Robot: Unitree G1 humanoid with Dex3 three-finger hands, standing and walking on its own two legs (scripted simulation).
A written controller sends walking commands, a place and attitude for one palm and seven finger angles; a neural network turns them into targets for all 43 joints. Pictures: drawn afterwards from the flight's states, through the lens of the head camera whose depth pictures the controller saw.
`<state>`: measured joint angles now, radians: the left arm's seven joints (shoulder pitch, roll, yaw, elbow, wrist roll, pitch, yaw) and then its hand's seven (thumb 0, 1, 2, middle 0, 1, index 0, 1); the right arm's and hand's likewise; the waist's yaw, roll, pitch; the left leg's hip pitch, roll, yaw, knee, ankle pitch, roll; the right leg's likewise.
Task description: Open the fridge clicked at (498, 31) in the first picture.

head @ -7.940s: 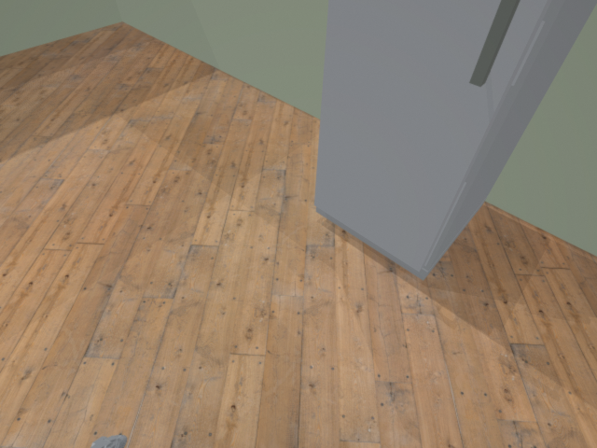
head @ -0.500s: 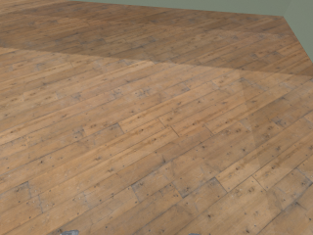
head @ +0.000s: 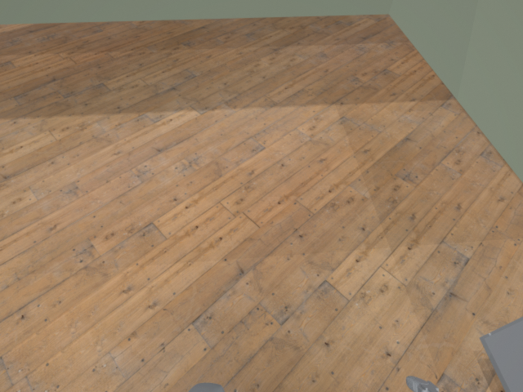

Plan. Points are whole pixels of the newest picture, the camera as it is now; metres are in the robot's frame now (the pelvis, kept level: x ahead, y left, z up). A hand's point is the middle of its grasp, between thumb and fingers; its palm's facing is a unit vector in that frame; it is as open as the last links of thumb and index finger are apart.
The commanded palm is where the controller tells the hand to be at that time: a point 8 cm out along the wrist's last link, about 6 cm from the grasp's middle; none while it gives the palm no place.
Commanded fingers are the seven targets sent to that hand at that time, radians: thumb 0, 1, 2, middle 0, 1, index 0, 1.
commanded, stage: turn to face it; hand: right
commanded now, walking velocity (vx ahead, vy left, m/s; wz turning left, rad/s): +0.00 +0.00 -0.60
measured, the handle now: out of the picture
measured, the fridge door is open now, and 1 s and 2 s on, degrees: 0 0 0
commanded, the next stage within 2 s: none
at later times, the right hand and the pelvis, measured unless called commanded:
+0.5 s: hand out of the picture -0.04 -0.18 -0.16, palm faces +0.35 +0.90 -0.25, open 7.4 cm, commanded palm none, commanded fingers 0.00 -0.90 -0.90 0.20 0.30 0.20 0.30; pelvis -0.02 +0.02 +0.00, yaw -20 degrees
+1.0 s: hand out of the picture -0.05 -0.25 -0.15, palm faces +0.58 +0.77 -0.26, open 7.4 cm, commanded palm none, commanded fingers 0.00 -0.90 -0.90 0.20 0.30 0.20 0.30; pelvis -0.03 +0.00 +0.00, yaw -36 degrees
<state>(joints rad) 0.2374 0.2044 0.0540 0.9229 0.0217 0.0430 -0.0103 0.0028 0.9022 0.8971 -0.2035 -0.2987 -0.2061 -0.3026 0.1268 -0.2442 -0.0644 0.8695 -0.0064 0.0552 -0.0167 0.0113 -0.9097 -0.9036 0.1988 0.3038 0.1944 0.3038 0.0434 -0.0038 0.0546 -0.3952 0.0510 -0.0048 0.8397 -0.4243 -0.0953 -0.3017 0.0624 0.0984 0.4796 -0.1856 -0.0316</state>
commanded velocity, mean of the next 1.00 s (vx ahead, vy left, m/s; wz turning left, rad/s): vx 0.00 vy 0.00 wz -0.60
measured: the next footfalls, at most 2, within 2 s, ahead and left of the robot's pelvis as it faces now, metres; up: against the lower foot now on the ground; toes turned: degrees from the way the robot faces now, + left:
left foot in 0.08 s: +0.04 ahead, +0.14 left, +0.00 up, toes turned -2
right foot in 0.56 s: -0.03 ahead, -0.11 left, +0.00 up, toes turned -28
